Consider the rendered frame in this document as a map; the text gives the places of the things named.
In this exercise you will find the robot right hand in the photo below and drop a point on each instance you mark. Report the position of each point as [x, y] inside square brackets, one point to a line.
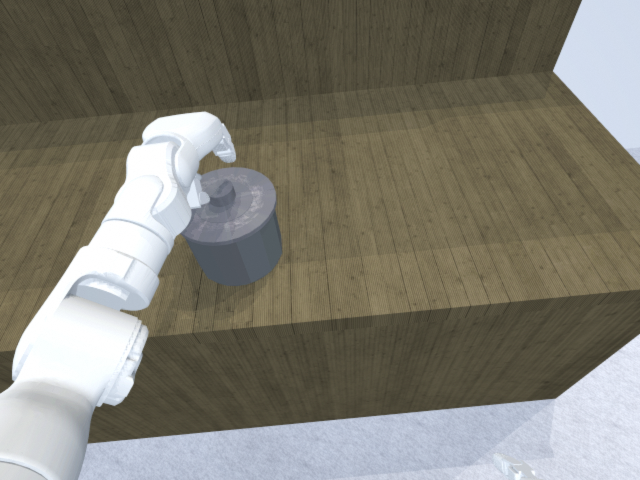
[512, 468]

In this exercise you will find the robot left upper arm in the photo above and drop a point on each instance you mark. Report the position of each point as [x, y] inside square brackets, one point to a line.
[86, 355]

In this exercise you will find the pot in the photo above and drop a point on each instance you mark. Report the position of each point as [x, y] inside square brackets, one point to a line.
[242, 262]

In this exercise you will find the knob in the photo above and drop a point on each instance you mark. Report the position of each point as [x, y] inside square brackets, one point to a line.
[221, 192]

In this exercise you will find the robot left forearm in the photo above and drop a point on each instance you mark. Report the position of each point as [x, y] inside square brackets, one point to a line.
[119, 267]

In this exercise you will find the robot left hand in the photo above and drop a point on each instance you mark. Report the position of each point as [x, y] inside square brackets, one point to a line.
[206, 132]

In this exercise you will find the lid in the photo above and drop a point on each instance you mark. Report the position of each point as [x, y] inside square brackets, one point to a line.
[254, 205]

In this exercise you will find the table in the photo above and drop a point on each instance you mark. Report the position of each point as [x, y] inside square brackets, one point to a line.
[458, 229]

